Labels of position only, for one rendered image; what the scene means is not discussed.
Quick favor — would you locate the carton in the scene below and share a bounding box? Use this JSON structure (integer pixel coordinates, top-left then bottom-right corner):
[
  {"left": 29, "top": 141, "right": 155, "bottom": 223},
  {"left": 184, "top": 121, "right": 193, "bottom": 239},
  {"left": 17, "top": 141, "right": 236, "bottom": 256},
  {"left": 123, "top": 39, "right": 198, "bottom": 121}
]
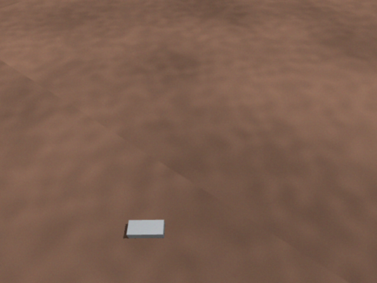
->
[{"left": 127, "top": 220, "right": 165, "bottom": 238}]

